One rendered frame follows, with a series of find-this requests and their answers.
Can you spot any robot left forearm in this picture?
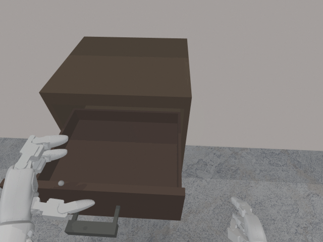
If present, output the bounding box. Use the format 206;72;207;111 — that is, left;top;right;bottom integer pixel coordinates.
0;220;35;242

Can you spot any cabinet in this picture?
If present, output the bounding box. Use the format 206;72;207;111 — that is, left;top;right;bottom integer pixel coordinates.
39;36;192;167

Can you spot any drawer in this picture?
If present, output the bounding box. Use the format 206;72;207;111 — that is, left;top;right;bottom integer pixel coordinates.
0;108;185;221

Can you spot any robot left hand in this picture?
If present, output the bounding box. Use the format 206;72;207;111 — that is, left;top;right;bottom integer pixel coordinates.
0;135;95;224

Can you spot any robot right hand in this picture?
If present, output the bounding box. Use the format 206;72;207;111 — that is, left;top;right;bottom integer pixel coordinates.
228;197;267;242

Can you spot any handle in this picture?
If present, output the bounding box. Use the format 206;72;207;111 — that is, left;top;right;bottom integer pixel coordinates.
64;206;120;238

